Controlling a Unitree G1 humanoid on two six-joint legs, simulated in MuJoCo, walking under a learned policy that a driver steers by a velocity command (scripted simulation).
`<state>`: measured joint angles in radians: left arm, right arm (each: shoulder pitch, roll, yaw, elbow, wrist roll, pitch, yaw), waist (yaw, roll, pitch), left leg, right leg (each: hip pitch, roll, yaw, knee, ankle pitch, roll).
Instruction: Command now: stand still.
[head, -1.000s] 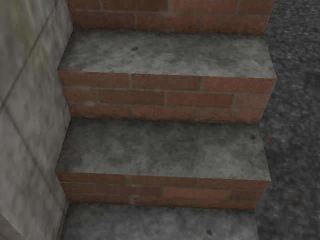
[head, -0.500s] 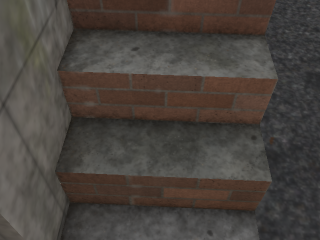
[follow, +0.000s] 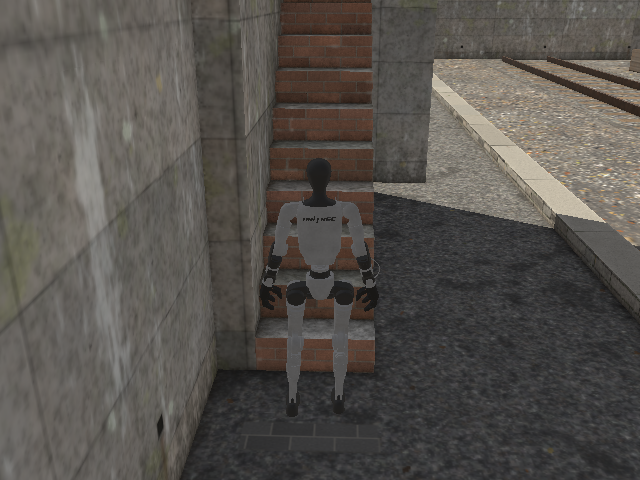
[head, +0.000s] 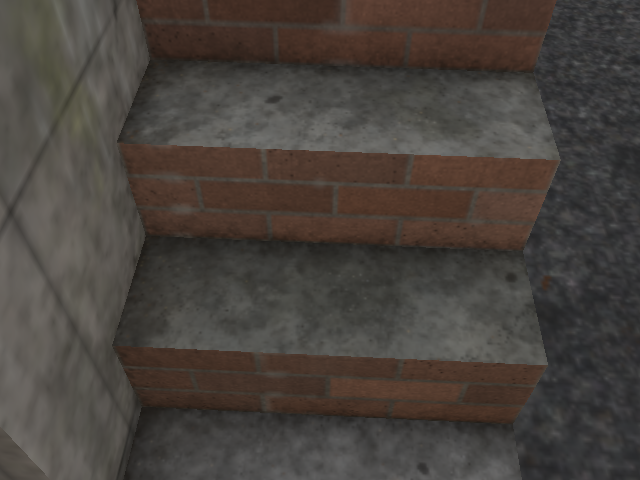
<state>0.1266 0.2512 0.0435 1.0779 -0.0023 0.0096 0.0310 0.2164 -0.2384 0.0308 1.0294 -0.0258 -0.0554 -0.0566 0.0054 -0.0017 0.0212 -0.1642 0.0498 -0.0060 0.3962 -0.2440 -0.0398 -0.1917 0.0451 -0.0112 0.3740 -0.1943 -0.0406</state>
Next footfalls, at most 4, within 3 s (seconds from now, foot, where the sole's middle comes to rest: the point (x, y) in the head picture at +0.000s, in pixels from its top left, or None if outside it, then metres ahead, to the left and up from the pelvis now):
none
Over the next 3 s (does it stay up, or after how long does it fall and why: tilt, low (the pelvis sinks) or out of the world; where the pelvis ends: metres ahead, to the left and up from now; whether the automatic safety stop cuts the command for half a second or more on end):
stays up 0.04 0.03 0.00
